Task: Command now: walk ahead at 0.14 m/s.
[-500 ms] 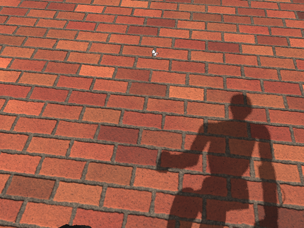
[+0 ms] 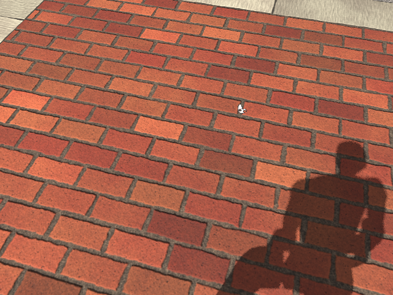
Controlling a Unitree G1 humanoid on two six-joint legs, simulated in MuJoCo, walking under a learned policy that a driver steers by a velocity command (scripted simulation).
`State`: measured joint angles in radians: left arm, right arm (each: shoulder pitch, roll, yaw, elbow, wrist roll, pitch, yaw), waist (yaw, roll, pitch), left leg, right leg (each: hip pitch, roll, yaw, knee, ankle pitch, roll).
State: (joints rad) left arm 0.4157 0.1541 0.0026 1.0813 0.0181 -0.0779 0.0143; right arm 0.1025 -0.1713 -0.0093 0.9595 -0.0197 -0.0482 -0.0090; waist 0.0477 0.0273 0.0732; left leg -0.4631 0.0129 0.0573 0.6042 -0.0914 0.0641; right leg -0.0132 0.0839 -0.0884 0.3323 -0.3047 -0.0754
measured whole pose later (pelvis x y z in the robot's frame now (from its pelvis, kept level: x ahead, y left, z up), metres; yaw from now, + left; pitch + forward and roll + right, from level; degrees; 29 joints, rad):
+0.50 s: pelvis +0.05 +0.00 +0.00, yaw +0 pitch -2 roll +0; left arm 0.34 0.13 -0.01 1.14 0.01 -0.01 0.04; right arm 0.27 -0.16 -0.01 1.09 -0.01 0.00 -0.02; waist -0.02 0.02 0.01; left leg -0.26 -0.03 0.07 0.39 -0.10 0.06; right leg -0.15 0.01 -0.01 0.43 -0.25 -0.01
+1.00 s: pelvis +0.07 -0.01 +0.00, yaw +0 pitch -1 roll +0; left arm 0.37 0.11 -0.01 1.14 0.01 -0.02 0.04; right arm 0.32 -0.12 0.00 1.15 -0.01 -0.01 -0.03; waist -0.01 0.00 0.01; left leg -0.25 -0.02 0.05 0.42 -0.16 0.04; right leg -0.12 0.02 -0.02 0.42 -0.28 -0.03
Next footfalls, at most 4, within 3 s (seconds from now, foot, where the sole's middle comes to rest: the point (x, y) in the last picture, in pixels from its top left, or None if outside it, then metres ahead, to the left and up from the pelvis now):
0.02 left None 0.16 0.08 -0.77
0.34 right None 0.08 -0.11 -0.77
1.72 right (228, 276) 0.53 -0.05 -0.77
2.28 left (187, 192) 0.86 0.11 -0.77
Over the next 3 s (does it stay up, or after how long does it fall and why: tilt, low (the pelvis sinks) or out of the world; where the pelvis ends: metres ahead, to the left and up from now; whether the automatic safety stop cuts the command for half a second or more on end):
stays up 0.80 -0.01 0.00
